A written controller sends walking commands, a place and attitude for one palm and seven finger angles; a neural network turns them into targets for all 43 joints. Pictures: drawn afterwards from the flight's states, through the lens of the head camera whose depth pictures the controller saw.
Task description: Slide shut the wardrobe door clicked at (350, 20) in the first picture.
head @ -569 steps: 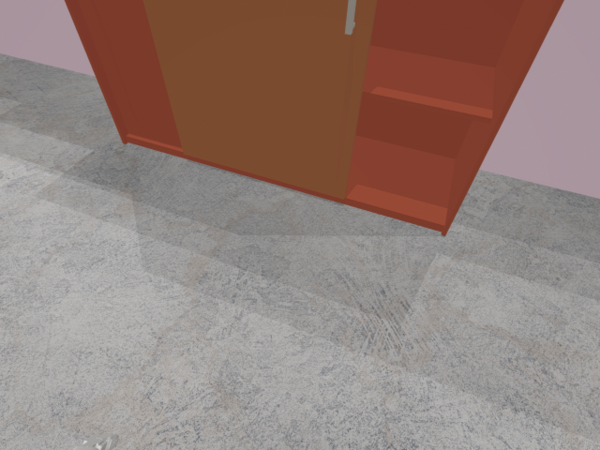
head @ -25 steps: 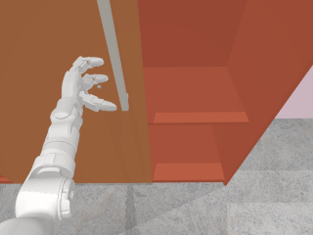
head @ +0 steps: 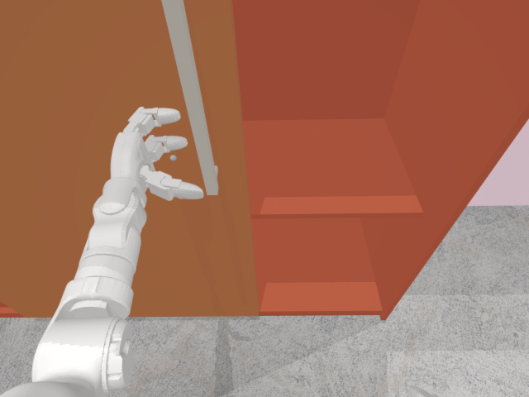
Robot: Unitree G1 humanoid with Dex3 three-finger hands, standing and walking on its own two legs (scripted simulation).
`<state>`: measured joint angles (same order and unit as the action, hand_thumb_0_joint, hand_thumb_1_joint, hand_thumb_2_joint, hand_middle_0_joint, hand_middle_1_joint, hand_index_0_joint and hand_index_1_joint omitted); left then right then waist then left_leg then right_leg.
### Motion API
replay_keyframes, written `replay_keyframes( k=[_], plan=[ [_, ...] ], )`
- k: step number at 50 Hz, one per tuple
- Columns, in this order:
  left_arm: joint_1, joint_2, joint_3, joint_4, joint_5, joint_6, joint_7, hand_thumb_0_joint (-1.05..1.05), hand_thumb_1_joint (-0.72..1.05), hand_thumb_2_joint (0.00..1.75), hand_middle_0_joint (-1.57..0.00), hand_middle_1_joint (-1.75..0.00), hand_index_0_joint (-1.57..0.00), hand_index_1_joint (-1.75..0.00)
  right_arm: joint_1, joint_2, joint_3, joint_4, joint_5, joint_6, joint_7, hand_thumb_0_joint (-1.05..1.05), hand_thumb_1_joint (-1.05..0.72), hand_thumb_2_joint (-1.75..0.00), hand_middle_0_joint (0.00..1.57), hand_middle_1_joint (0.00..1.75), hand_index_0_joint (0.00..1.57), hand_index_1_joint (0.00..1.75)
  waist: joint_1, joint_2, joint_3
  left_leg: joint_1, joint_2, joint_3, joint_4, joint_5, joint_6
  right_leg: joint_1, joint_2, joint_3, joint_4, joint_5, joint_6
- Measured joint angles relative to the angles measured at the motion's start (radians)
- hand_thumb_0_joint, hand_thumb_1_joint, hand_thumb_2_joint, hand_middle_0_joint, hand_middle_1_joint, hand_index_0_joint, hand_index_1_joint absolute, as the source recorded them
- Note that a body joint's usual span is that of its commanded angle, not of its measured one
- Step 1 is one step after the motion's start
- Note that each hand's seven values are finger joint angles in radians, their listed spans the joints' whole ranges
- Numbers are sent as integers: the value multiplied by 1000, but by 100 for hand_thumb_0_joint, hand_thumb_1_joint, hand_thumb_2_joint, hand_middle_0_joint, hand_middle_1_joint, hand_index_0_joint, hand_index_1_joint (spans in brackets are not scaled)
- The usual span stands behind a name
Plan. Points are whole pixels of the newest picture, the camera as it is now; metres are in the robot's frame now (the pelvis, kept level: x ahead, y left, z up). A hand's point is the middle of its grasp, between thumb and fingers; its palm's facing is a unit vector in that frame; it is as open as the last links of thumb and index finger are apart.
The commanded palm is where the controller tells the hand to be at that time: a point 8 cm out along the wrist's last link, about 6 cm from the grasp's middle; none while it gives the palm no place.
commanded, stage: move the hooked fingers beside the handle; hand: left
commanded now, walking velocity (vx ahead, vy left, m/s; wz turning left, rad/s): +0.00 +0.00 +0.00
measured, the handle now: (199, 108) +0.49 +0.10 +0.20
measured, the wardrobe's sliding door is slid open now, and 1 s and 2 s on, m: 0.47 0.47 0.47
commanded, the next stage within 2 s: feel for the door with the fingertips in 0.18 s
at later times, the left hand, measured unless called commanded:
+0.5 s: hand (181, 158) +0.43 +0.13 +0.15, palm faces -0.02 -1.00 +0.00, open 14.0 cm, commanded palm +0.40 +0.18 +0.14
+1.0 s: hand (191, 152) +0.44 +0.11 +0.15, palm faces +0.01 -1.00 +0.00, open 14.0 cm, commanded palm +0.42 +0.17 +0.14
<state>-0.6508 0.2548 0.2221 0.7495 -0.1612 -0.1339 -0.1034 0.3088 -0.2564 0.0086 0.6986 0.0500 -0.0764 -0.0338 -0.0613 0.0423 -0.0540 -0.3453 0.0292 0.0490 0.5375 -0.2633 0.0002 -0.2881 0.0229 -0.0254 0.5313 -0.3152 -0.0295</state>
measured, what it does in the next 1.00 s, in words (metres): stands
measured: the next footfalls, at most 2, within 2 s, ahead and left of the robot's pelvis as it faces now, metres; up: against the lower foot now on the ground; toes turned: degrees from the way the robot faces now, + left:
none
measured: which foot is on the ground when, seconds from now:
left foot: down 0.00-1.00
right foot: down 0.00-1.00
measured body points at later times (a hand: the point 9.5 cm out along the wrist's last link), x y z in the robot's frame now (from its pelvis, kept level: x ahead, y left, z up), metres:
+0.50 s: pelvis -0.01 +0.00 +0.00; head +0.01 -0.01 +0.45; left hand +0.43 +0.18 +0.15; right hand +0.08 -0.25 -0.12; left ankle +0.01 +0.12 -0.73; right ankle -0.03 -0.10 -0.73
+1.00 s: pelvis -0.01 +0.00 +0.00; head +0.01 -0.01 +0.45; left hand +0.44 +0.17 +0.16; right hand +0.07 -0.26 -0.12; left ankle +0.01 +0.12 -0.73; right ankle -0.03 -0.10 -0.73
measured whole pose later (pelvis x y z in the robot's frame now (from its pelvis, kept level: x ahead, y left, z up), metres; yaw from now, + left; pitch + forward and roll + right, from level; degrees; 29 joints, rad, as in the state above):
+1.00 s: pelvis -0.01 +0.00 +0.00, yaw +0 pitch +4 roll +0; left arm -0.77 0.22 0.19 0.86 -0.14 -0.14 -0.03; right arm 0.32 -0.25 0.01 0.72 0.04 -0.08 -0.03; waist -0.08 0.04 -0.04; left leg -0.37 0.03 0.04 0.55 -0.26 0.00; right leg -0.31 0.02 -0.03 0.54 -0.31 -0.03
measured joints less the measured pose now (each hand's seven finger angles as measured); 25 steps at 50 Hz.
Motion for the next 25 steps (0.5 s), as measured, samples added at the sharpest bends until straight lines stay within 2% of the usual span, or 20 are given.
replay_keyframes(
  k=[12, 19, 25],
  plan=[
    [-6, 1, -29, -2, -8, 12, -1, -2, -50, 30, -30, -120, -31, -120, -32, 1, 9, -15, 5, -1, -8, 1, -90, -90, 20, 30, 20, 30, 12, -4, 11, 5, -4, -15, 7, 2, -1, 13, -3, -15, 2, -1, -1],
    [-50, 5, -34, 47, -8, 8, 3, -2, -50, 30, -30, -120, -31, -120, -22, 0, 10, -4, 4, -3, -7, 1, -90, -90, 20, 30, 20, 30, 5, -4, 13, -10, -5, -17, 13, 4, 0, -2, -4, -17, 8, 0, 0],
    [-45, -24, -39, 36, -6, 2, 19, -2, -50, 30, -30, -120, -30, -120, 4, 1, 6, 6, 0, -2, 3, 1, -90, -90, 20, 30, 20, 30, 0, -3, 8, -13, -5, -10, 12, 3, 2, -8, -5, -10, 10, 1, 2]
  ],
)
